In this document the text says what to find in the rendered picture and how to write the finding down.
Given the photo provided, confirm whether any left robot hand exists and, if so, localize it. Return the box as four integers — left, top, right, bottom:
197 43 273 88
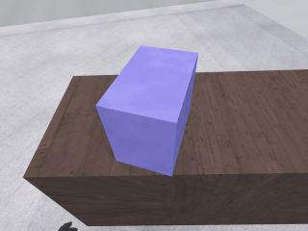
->
58 221 78 231

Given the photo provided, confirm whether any carton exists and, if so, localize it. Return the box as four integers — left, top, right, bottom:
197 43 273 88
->
95 45 198 177

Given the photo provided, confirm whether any pedestal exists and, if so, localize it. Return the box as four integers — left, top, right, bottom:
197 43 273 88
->
23 69 308 226

